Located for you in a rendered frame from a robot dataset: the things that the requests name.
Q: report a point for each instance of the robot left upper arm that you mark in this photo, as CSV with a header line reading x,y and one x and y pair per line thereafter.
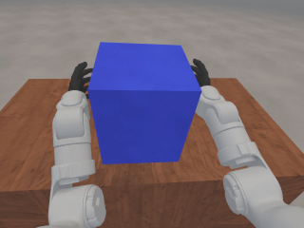
x,y
77,207

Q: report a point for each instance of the right robot hand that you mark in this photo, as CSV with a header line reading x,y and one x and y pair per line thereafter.
x,y
201,75

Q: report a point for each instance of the pedestal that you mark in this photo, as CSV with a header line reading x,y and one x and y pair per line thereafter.
x,y
188,193

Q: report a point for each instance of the left robot forearm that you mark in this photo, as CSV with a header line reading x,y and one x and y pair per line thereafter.
x,y
72,143

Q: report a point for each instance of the carton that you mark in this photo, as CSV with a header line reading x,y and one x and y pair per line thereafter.
x,y
143,99

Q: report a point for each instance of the robot right upper arm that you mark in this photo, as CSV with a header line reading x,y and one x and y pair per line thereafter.
x,y
254,193

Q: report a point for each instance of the left robot hand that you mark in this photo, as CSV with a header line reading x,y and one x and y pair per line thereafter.
x,y
77,79

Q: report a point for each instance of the right robot forearm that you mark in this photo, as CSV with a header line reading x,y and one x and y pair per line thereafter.
x,y
234,146

